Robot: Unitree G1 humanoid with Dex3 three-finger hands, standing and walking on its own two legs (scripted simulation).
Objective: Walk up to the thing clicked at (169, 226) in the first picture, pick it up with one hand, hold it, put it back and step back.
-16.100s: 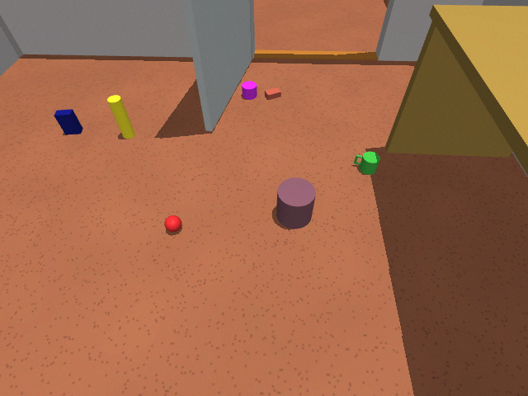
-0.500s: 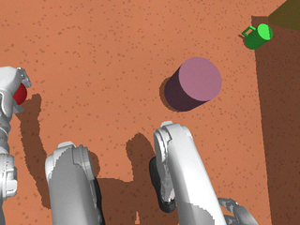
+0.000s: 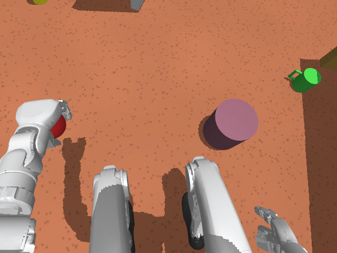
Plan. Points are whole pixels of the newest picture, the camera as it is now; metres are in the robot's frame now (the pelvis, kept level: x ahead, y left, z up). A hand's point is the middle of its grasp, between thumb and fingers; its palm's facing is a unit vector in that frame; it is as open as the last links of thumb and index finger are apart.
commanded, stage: lift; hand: left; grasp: from above
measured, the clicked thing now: (49, 124) +0.43 +0.28 -0.12
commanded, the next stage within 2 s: hold in 0.98 s
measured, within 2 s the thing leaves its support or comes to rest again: neither
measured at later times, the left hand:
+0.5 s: hand out of the picture +0.36 +0.26 +0.10, palm faces -0.47 -0.10 -0.88, open 8.8 cm
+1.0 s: hand out of the picture +0.38 +0.24 +0.19, palm faces -0.46 -0.11 -0.88, open 8.8 cm
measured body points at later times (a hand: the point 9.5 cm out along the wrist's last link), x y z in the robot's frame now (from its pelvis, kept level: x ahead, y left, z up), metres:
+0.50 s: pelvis +0.03 +0.00 +0.18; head +0.12 +0.02 +0.62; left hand +0.38 +0.26 +0.15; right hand +0.14 -0.26 +0.06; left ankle +0.09 +0.12 -0.42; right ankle +0.09 -0.14 -0.42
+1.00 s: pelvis +0.07 +0.00 +0.27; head +0.13 +0.00 +0.72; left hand +0.40 +0.24 +0.24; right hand +0.16 -0.27 +0.15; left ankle +0.09 +0.12 -0.42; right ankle +0.09 -0.14 -0.42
